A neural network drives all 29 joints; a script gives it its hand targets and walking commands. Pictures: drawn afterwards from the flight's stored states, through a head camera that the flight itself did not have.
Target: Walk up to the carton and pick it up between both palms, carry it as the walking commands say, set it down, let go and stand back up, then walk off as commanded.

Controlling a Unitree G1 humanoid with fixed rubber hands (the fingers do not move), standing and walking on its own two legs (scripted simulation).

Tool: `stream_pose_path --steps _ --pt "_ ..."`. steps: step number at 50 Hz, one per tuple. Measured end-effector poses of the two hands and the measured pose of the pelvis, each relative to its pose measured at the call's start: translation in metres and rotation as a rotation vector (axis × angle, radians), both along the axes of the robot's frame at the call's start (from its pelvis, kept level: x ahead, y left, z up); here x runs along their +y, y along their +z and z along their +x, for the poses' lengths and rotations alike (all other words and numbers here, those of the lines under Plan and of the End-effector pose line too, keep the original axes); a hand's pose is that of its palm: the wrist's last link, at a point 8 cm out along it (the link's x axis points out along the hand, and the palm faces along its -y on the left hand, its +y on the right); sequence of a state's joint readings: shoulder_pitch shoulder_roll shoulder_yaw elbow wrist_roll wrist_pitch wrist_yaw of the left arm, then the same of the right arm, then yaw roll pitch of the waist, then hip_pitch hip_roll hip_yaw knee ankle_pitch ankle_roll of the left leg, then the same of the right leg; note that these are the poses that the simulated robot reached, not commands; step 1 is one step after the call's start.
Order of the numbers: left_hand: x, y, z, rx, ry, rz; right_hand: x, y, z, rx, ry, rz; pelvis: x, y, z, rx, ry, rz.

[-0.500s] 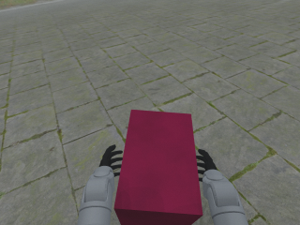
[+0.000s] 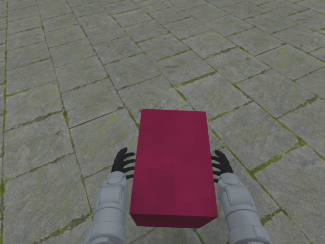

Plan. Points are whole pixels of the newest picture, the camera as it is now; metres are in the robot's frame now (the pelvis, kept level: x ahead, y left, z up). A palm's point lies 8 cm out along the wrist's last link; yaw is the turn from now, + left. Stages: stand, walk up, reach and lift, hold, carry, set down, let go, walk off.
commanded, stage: set down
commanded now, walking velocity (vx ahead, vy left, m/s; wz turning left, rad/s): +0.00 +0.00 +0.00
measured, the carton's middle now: (170, 169) +0.37 +0.00 -0.10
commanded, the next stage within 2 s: none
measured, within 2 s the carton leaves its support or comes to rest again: neither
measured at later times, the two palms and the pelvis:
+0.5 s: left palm (126, 177) +0.36 +0.14 -0.11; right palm (216, 185) +0.32 -0.14 -0.12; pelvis -0.02 +0.02 -0.05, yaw -2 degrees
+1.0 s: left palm (131, 178) +0.39 +0.14 -0.20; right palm (210, 187) +0.35 -0.14 -0.21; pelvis -0.03 +0.02 -0.13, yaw -4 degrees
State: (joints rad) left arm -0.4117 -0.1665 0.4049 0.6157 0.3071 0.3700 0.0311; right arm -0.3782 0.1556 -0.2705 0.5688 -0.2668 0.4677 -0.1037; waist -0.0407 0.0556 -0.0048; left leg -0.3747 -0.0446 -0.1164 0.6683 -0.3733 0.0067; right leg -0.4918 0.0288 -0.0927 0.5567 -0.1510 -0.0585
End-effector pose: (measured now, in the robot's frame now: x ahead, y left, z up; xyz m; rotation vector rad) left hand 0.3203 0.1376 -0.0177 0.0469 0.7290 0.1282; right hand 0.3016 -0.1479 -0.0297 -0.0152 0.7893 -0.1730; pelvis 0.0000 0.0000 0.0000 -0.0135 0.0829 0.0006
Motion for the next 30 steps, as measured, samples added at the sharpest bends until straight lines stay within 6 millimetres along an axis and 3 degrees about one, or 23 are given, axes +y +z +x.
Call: stream_pose_path --steps 12,30 --pt "-0.011 -0.044 0.023 -0.046 -0.028 -0.016 -0.008 -0.045 0.006 -0.044 -0.052 -0.025 0.011 -0.021 -0.002 0.224 -0.037 0.015" --pt "0.004 -0.115 0.04 -0.055 -0.042 -0.015 0.008 -0.117 0.021 -0.054 -0.063 -0.023 0.025 -0.069 -0.018 0.41 -0.039 0.028"
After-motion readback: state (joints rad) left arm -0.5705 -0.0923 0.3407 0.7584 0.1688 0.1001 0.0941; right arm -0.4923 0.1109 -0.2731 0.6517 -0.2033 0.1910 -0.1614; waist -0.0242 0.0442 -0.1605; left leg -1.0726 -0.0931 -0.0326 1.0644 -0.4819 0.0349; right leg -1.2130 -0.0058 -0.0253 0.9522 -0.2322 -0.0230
